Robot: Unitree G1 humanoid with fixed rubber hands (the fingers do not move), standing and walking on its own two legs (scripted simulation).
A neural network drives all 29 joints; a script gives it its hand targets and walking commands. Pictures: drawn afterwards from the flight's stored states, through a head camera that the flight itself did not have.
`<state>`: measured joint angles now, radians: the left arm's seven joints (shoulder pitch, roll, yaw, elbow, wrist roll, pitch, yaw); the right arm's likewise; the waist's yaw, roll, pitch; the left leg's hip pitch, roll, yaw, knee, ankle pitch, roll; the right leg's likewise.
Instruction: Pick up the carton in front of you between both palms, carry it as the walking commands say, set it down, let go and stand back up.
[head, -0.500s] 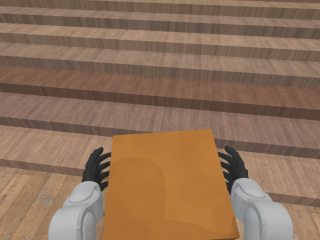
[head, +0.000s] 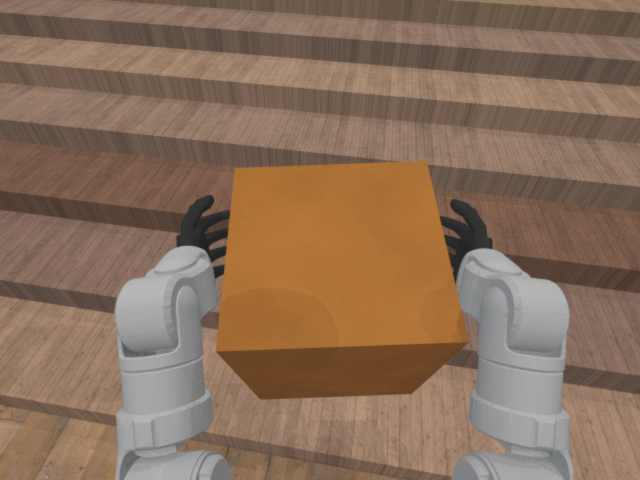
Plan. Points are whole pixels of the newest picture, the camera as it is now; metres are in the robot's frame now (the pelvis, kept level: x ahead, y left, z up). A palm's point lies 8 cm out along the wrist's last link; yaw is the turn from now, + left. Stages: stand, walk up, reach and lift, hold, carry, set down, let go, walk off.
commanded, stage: carry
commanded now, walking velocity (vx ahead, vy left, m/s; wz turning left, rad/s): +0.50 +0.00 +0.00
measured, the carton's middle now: (333, 294) +0.34 +0.01 +0.09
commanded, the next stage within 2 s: none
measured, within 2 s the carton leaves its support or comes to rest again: neither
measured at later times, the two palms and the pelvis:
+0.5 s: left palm (246, 102) +0.71 +0.16 +0.15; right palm (411, 102) +0.73 -0.14 +0.15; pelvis +0.37 -0.01 +0.02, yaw +1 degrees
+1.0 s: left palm out of the picture +0.96 +0.12 +0.31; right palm out of the picture +0.94 -0.18 +0.30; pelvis +0.59 +0.00 +0.14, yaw +2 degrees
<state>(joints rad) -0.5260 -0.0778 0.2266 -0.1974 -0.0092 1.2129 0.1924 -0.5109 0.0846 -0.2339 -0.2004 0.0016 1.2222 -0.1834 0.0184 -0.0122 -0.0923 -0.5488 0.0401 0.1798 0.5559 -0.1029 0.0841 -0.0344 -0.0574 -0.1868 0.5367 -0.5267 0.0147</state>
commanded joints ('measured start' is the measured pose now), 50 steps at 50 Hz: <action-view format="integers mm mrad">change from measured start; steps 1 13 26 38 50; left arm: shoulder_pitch -631 -563 -639 -621 -639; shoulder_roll -688 -708 -803 -779 -618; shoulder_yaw -506 -546 -698 -656 -344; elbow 48 -33 -162 -31 84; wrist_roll -162 -84 -293 -288 -50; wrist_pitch -54 -155 -96 -78 12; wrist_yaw -15 -10 -69 -99 -13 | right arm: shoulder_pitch -650 -695 -576 -583 -908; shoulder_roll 651 733 688 644 779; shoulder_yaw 501 663 512 576 646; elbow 43 -145 -103 -89 -81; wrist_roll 171 305 157 105 360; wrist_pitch -75 -173 -106 -93 -15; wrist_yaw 12 68 32 32 52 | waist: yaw -111 -140 69 42 -159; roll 249 151 -55 -147 17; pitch -444 -411 -573 -413 -329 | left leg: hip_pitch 874 989 -29 3 1041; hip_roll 300 249 -124 -94 262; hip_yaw -672 -376 -346 -42 -416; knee -174 -58 1140 299 -59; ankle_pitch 67 462 -250 -85 1012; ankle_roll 187 173 -42 -13 174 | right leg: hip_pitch -756 -1174 168 97 -1129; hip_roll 73 23 -204 -119 66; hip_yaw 166 102 617 163 206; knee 891 988 59 -14 947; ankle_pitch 41 64 1281 1353 -266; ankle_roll -62 -89 -315 -165 -67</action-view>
